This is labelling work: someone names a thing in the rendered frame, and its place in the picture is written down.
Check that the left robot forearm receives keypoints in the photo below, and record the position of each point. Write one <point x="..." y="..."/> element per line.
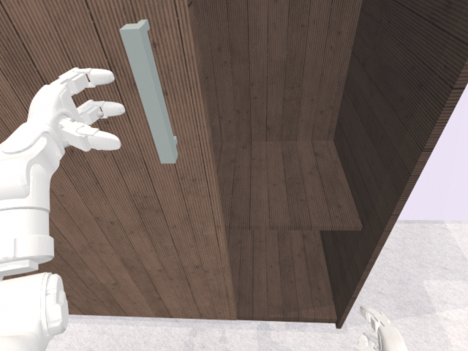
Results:
<point x="28" y="159"/>

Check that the robot left upper arm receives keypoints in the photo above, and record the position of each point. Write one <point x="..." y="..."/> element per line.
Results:
<point x="33" y="309"/>

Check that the right robot hand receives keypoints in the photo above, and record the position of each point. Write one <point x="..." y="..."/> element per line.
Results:
<point x="389" y="338"/>

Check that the wardrobe door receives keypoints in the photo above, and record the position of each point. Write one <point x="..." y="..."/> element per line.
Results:
<point x="132" y="237"/>

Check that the handle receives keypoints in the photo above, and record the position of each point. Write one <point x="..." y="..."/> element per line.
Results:
<point x="141" y="59"/>

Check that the left robot hand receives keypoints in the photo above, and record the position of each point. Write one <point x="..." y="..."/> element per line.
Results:
<point x="53" y="106"/>

